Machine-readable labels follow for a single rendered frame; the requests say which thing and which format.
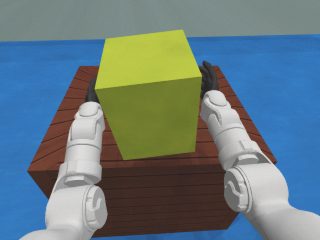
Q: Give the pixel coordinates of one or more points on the robot right hand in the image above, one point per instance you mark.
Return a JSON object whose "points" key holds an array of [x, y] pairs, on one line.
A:
{"points": [[210, 82]]}

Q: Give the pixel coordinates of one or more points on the carton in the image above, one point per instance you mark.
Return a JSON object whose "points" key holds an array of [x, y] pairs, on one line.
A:
{"points": [[149, 87]]}

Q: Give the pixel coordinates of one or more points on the robot right forearm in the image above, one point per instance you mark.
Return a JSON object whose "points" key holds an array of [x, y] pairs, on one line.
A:
{"points": [[229, 135]]}

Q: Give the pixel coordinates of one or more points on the pedestal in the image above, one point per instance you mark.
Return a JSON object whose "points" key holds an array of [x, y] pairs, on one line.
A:
{"points": [[153, 195]]}

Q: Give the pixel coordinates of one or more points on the robot right upper arm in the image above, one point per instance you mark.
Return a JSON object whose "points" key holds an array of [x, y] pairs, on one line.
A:
{"points": [[260, 193]]}

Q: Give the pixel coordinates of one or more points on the robot left upper arm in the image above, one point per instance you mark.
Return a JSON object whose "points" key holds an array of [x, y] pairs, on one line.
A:
{"points": [[73, 213]]}

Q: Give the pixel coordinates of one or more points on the robot left hand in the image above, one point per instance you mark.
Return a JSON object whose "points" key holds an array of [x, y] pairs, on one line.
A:
{"points": [[91, 95]]}

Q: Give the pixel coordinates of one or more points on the robot left forearm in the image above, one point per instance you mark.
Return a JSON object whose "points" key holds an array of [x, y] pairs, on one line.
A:
{"points": [[81, 165]]}

